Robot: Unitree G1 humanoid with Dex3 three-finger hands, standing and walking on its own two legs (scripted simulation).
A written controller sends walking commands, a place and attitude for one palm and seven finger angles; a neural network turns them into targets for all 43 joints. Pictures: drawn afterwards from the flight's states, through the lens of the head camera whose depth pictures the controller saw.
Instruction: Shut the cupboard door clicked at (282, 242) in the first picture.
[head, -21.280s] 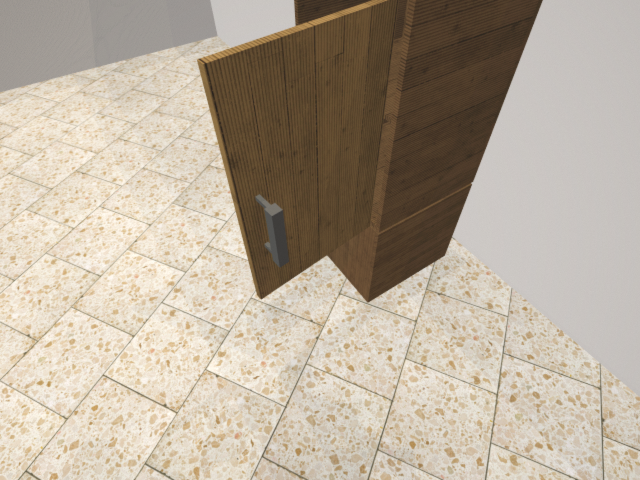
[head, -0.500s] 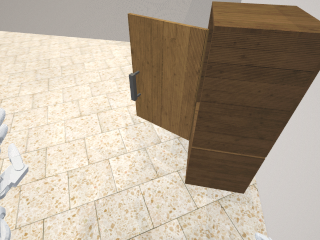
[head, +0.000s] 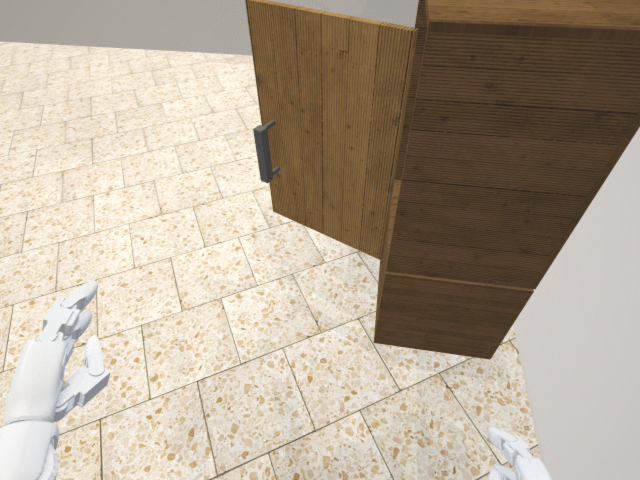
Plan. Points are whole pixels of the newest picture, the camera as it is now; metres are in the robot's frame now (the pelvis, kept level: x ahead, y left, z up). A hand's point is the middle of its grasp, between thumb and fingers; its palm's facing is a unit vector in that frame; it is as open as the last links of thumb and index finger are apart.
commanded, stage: let the arm hang, fingers relaxed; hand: left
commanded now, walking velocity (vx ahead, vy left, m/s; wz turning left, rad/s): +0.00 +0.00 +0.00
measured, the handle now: (269, 151) +0.90 +0.21 -0.09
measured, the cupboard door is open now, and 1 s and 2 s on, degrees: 66 66 66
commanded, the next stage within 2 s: look to check the result in 1.02 s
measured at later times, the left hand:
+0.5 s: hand out of the picture -0.11 +0.18 -0.17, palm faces +0.04 -0.98 -0.18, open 7.3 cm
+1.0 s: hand out of the picture -0.03 +0.16 -0.17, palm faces +0.03 -0.99 -0.14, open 7.4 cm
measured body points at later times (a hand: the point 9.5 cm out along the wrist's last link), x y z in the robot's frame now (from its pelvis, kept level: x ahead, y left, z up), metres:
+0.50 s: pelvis -0.02 +0.01 +0.00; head +0.00 +0.02 +0.45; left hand -0.11 +0.23 -0.15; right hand -0.05 -0.22 -0.15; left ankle +0.06 +0.12 -0.73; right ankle -0.05 -0.13 -0.73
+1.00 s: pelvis -0.01 +0.01 +0.01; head -0.01 +0.02 +0.46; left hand -0.03 +0.21 -0.16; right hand -0.03 -0.21 -0.15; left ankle +0.06 +0.12 -0.73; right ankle -0.05 -0.13 -0.73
